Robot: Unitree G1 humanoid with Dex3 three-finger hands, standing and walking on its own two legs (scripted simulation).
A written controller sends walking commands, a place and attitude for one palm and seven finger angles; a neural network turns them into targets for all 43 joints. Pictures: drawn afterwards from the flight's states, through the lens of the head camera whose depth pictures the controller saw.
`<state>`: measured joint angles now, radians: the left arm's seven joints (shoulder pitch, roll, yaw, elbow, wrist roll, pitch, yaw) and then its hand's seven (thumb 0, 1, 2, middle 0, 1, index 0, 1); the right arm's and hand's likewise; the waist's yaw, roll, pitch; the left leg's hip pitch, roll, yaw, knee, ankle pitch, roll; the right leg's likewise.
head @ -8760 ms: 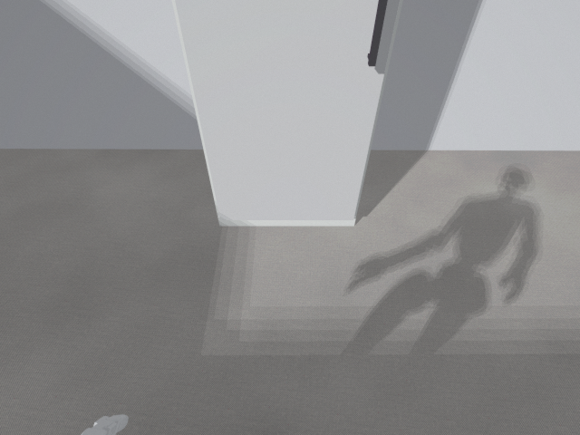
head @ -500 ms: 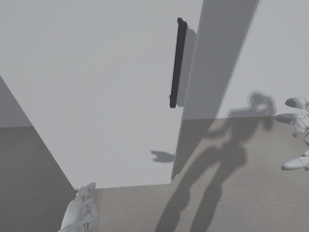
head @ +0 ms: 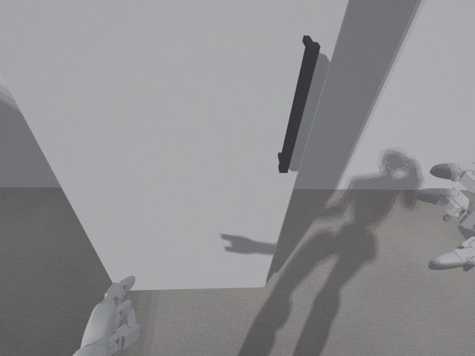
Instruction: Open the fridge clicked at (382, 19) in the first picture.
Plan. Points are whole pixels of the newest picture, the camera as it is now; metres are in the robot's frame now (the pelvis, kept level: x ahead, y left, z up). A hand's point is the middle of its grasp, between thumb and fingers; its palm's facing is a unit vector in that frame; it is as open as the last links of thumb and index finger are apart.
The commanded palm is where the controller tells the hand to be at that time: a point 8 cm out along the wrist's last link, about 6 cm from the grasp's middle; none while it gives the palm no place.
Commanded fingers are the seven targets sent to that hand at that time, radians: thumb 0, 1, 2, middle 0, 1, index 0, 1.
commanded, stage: move the hooked fingers beside the handle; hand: right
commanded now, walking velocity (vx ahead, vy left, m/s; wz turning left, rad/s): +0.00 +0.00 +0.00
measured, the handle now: (293, 112) +0.52 -0.09 +0.18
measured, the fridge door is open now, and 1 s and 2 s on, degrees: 0 0 0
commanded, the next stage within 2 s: none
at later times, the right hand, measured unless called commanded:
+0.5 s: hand (416, 195) +0.32 -0.26 +0.17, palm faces -0.01 +1.00 -0.03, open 13.9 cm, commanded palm +0.29 -0.30 +0.18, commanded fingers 0.00 0.50 -0.30 0.30 1.20 0.30 1.20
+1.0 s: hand (376, 166) +0.38 -0.22 +0.17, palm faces -0.03 +1.00 +0.00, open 14.0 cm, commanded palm +0.36 -0.26 +0.17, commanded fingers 0.00 0.50 -0.30 0.30 1.20 0.30 1.20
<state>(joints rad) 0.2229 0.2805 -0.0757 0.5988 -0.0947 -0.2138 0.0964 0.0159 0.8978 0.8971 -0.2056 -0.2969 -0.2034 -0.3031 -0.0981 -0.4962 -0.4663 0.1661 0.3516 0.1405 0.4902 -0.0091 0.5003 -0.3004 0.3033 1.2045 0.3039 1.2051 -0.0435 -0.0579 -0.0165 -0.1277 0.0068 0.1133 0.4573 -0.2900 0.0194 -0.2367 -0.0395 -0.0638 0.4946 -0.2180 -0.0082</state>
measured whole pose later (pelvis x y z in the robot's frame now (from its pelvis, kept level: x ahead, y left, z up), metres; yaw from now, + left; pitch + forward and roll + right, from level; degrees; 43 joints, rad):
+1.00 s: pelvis +0.00 -0.01 +0.00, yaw +1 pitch +0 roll +1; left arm 0.26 0.26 -0.07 0.63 -0.09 -0.14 0.10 0.01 0.90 0.90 -0.21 -0.30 -0.20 -0.30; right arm -0.46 -0.40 -0.30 0.45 0.25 0.10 0.30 -0.01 0.50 -0.30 0.30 1.20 0.30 1.20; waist 0.01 -0.03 -0.02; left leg -0.18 0.02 0.08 0.46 -0.28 0.00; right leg -0.27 -0.03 -0.09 0.49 -0.22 -0.03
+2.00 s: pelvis +0.01 +0.00 +0.00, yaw +3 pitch +5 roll +0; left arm 0.38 0.29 -0.02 0.68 -0.07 -0.02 0.06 0.01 0.90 0.90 -0.21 -0.30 -0.20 -0.30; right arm -0.74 -0.41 -0.33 0.90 0.19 -0.09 0.24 -0.01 0.50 -0.30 0.30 1.20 0.30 1.20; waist 0.08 -0.02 -0.06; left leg -0.30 -0.01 0.06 0.53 -0.32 0.02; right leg -0.37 -0.06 -0.11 0.54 -0.25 -0.01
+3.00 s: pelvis +0.00 -0.01 -0.01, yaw +3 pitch +5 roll +1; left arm 0.35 0.26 -0.02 0.68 -0.05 -0.07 0.03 0.01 0.90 0.90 -0.21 -0.30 -0.20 -0.30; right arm -0.83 -0.29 -0.24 0.91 0.14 -0.10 0.09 -0.01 0.50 -0.30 0.30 1.20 0.30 1.20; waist 0.08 -0.02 -0.05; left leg -0.34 0.00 0.06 0.56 -0.31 0.01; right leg -0.42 -0.05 -0.10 0.58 -0.25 -0.02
